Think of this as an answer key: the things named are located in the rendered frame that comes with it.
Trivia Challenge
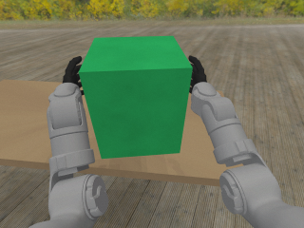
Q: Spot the left robot forearm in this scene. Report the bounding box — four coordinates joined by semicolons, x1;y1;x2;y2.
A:
47;83;95;216

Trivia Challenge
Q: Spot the right robot forearm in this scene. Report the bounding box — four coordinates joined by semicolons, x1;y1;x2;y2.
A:
190;82;282;197

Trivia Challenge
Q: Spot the robot left hand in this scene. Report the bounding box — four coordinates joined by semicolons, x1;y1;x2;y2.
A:
62;56;85;96

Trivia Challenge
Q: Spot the robot left upper arm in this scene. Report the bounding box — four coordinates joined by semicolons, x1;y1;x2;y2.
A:
29;174;109;228

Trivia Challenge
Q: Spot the robot right upper arm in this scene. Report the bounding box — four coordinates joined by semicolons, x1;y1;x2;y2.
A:
219;162;304;228

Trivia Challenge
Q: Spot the carton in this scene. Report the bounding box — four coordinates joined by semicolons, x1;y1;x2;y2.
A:
78;35;193;159

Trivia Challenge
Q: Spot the robot right hand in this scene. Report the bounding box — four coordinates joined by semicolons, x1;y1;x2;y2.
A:
188;55;207;94

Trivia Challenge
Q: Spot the table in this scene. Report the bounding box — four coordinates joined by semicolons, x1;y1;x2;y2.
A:
0;79;243;187

